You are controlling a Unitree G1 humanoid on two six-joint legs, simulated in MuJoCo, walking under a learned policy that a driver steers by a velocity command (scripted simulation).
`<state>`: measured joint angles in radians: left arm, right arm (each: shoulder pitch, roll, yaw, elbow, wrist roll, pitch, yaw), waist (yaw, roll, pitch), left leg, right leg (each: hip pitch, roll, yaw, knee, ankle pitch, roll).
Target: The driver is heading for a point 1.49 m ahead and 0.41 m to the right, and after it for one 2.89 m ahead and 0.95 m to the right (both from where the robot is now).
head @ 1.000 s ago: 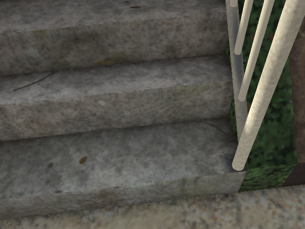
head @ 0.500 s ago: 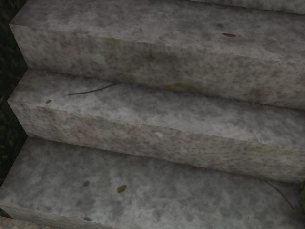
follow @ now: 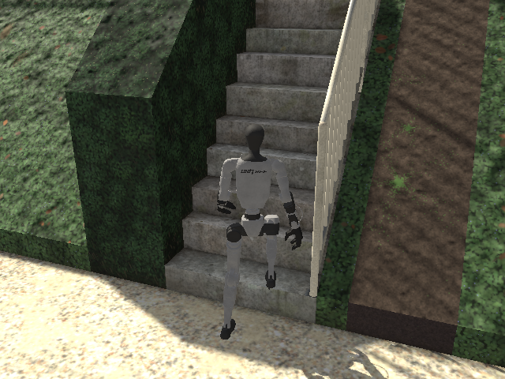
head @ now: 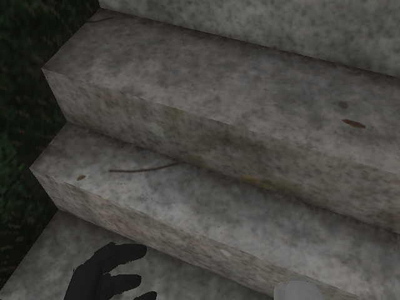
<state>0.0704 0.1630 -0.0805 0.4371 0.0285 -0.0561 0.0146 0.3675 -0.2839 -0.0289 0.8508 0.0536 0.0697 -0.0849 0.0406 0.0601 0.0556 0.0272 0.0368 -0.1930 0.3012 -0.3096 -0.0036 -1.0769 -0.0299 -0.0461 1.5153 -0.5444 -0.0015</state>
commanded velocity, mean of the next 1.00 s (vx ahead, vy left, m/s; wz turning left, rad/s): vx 0.03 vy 0.00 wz -0.45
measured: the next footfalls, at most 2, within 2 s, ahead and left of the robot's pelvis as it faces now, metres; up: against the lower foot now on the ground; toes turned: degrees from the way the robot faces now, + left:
left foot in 0.90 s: +0.27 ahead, +0.04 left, +0.20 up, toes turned -31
right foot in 1.28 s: +0.17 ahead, -0.17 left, +0.20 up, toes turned -30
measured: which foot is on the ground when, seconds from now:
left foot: down 0.00-0.00, up 0.02-0.88, down 0.90-1.00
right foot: down 0.00-0.90, up 0.92-1.00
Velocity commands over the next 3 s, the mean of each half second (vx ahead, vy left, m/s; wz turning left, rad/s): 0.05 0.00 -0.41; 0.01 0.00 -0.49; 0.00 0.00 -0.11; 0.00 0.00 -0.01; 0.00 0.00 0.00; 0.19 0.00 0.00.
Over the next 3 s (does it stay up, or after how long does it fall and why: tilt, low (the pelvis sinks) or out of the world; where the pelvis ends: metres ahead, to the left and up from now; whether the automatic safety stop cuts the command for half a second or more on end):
stays up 0.22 -0.07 0.18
